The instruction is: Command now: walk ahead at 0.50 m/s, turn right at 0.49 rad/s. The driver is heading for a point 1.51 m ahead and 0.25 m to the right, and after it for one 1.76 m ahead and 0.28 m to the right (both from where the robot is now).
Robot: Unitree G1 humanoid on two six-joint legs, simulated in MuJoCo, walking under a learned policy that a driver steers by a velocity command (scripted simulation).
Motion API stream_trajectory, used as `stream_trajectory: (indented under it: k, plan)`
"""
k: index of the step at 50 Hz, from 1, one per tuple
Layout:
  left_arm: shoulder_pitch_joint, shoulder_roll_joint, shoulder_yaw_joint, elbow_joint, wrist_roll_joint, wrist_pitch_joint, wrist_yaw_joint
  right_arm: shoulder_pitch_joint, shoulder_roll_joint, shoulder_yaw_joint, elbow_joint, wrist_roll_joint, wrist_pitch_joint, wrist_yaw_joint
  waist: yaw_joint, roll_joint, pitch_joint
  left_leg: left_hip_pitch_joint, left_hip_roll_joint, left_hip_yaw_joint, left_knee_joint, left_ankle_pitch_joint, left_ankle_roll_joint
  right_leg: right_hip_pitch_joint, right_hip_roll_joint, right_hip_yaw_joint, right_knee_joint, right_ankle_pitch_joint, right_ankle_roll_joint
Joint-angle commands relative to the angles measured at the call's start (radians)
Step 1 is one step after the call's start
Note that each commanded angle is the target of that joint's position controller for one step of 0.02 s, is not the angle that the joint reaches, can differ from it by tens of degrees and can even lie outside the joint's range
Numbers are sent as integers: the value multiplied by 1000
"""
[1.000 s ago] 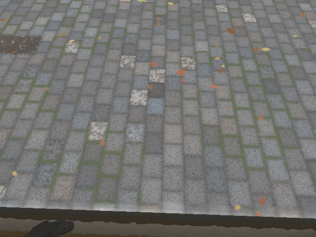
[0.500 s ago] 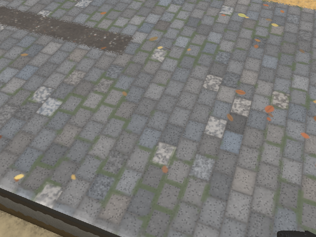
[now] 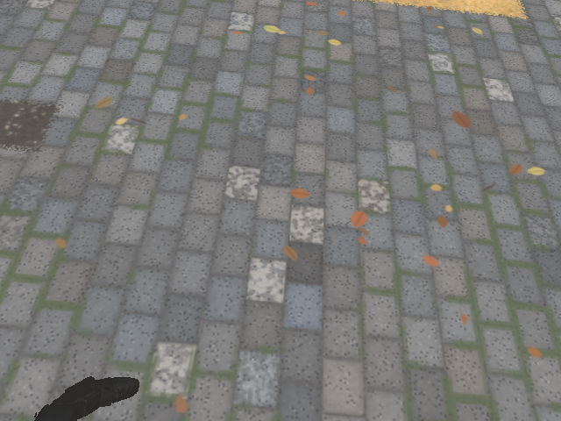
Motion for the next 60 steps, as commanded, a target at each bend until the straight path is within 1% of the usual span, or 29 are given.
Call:
stream_trajectory:
  k: [1,2,3,4,5,6,7,8,9,11,13,15,17,20,25,28,29,30,31,33,35,39,43,51,56,57,58,59,60]
  plan:
    - [-99,75,14,-130,8,-32,0,-17,-233,-50,-39,-34,26,5,101,256,35,-70,205,40,336,1468,89,162,105,-112,-109,-187,-26]
    - [-11,125,37,-108,4,-24,1,45,-224,-54,-17,-31,39,16,125,262,-36,-72,203,35,545,1557,74,310,145,-131,-186,-208,-77]
    - [254,243,85,-57,27,5,2,-15,-257,-57,-72,-53,30,17,253,293,-188,-355,184,-15,822,1497,53,760,60,21,-110,-98,-135]
    - [433,298,91,-27,80,5,-14,42,-74,4,-167,-42,-12,46,196,90,-395,-1091,22,-111,1338,393,-62,1464,-253,497,16,-198,-405]
    - [481,247,90,-7,64,21,7,27,-142,5,-144,-14,-61,73,203,185,-651,-1091,-92,-360,1435,-46,8,1508,-277,774,-80,-290,-367]
    - [444,213,82,-39,94,29,17,-91,-163,-9,-182,30,-77,90,219,138,-550,-1146,-51,-408,1473,31,60,1375,-248,734,-186,-354,-307]
    - [394,183,72,-49,75,34,22,-135,-136,6,-192,44,-89,93,172,145,-402,-1140,5,-386,1412,83,97,1170,-221,646,-247,-385,-271]
    - [228,179,71,-87,39,33,17,-179,-183,-4,-212,-3,-91,83,112,174,-272,-1090,33,-368,1381,130,102,937,-183,568,-293,-242,-224]
    - [263,170,59,-72,41,19,18,-179,-207,-25,-193,-2,-78,77,76,131,-220,-1027,21,-367,1572,104,120,767,-157,552,-317,-136,-213]
    - [245,107,34,-47,32,25,41,-105,-118,6,-187,15,-47,65,6,18,-137,-1123,37,-339,1771,37,91,584,-139,490,-358,-182,-240]
    - [154,84,22,-43,11,39,44,-64,-60,46,-205,-19,-30,69,-72,5,-63,-1131,79,-329,1485,133,66,368,-74,370,-344,-435,-226]
    - [161,122,30,-54,34,8,46,-194,-112,41,-235,-66,-47,53,-26,25,-59,-1083,75,-295,1327,303,62,276,-61,416,-421,-394,-241]
    - [186,133,26,-24,26,-9,39,-314,-117,46,-263,-75,-46,40,36,8,-79,-1078,68,-283,1106,467,66,351,-60,396,-421,-280,-227]
    - [292,149,32,5,6,3,32,-422,-104,46,-273,-40,-50,47,124,-7,-79,-1009,20,-255,763,556,69,511,-67,373,-404,-283,-161]
    - [306,171,39,31,-8,27,23,-429,-162,9,-275,6,-36,50,110,-52,34,-852,-12,-318,454,471,53,616,-136,496,-365,-479,-107]
    - [291,135,29,7,14,47,28,-300,-201,-21,-214,-5,-53,55,44,-59,-9,-687,-21,-307,318,443,87,702,-91,488,-139,-292,-62]
    - [304,74,6,-16,20,51,23,-208,-224,-26,-202,-28,-63,53,14,14,-169,-464,73,-367,389,412,129,652,-47,437,65,-317,-38]
    - [391,7,-17,-37,14,43,14,-130,-271,-32,-209,-41,-61,48,36,225,-300,-162,266,-679,378,339,244,404,78,311,321,-618,23]
    - [417,31,-22,-46,-14,38,22,-64,-274,-43,-160,-27,-48,57,36,387,-301,-103,398,-1038,254,-12,340,158,85,226,562,-802,54]
    - [287,136,0,-40,-15,38,37,-127,-173,-18,-169,-12,-45,57,3,149,-50,-316,314,-853,209,-128,255,63,-2,243,687,-627,74]
    - [205,127,4,-61,-1,26,39,-177,-162,-12,-169,-31,-49,51,16,108,26,-432,228,-664,176,95,237,82,-39,235,609,-508,74]
    - [208,88,-2,-57,2,36,35,-153,-141,-5,-133,-8,-61,56,30,172,15,-447,152,-510,117,247,240,108,-95,155,487,-446,95]
    - [100,73,-3,-91,10,31,29,-137,-171,-12,-122,-20,-52,65,0,137,60,-435,162,-449,77,372,270,27,-135,128,290,-301,120]
    - [-96,43,-9,-153,-2,13,-5,-26,-188,-18,-48,-8,-10,49,-64,111,79,-331,183,-334,91,585,245,150,-82,67,-67,-107,105]
    - [106,155,42,-123,11,17,9,-68,-216,-33,-39,-1,23,31,101,148,-81,-273,180,-300,396,1099,180,499,-5,36,-154,-229,20]
    - [284,201,62,-85,22,22,26,-81,-193,-21,-58,-7,26,28,182,132,-211,-430,142,-288,611,985,150,794,-84,100,-122,-177,-21]
    - [426,286,80,-63,35,33,39,-21,-107,4,-89,-42,16,28,175,-80,-365,-744,13,-244,958,425,108,1144,-331,381,-53,-113,-90]
    - [434,242,65,-52,30,40,34,62,-47,26,-79,-7,-1,33,145,-260,-460,-1027,-100,-317,1212,-140,72,1278,-466,757,-221,-344,-207]
    - [394,176,51,-47,23,43,38,-38,-161,-6,-78,20,-10,38,165,-103,-294,-1106,-32,-376,1286,-108,77,1113,-422,688,-281,-463,-153]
